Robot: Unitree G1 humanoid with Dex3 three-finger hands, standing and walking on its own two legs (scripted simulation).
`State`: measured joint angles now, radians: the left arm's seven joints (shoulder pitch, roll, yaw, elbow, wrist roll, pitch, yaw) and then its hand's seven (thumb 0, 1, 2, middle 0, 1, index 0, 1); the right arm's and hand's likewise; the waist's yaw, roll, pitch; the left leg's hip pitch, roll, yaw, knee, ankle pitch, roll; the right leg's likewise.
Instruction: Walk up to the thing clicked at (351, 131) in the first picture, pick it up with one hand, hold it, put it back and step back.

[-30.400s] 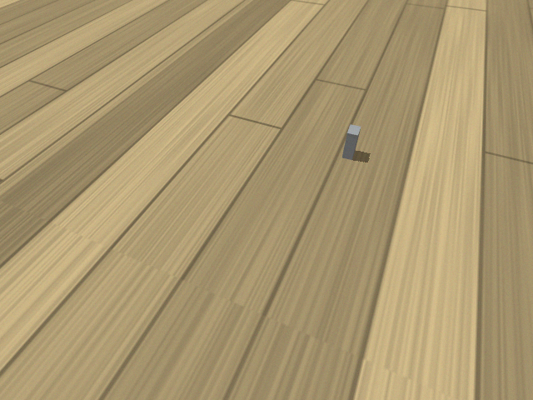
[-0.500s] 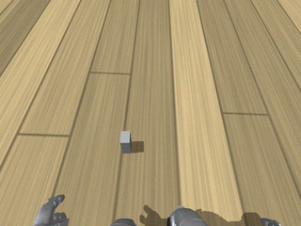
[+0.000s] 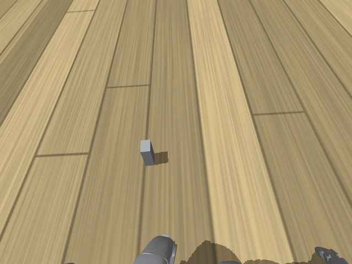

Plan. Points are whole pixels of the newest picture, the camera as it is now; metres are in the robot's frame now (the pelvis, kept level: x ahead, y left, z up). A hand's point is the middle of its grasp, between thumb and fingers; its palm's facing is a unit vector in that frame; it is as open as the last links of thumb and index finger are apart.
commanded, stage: step back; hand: left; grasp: from the side
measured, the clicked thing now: (147, 153) +0.76 +0.28 -0.67
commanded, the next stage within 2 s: stand in 1.70 s
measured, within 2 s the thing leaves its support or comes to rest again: neither
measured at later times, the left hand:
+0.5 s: hand out of the picture -0.08 +0.23 -0.15, palm faces +0.02 -0.92 -0.40, open 7.4 cm
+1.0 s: hand out of the picture -0.26 +0.23 -0.14, palm faces +0.13 -0.90 -0.41, open 7.4 cm
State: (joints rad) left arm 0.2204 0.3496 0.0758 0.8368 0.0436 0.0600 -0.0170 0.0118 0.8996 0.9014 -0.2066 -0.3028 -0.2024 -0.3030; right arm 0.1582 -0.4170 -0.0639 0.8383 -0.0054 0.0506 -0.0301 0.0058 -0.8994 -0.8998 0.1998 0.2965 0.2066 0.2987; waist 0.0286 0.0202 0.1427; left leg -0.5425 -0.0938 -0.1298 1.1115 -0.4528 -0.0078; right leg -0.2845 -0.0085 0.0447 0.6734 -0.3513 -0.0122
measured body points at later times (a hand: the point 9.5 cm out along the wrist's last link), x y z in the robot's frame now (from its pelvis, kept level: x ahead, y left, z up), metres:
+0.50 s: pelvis -0.17 -0.05 -0.01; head -0.11 -0.04 +0.43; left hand -0.08 +0.28 -0.13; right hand -0.02 -0.36 -0.12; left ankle -0.08 +0.11 -0.72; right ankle -0.21 -0.18 -0.73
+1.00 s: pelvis -0.27 -0.07 +0.00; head -0.27 -0.06 +0.45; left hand -0.27 +0.27 -0.11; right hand -0.18 -0.36 -0.12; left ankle -0.29 +0.07 -0.72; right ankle -0.23 -0.18 -0.71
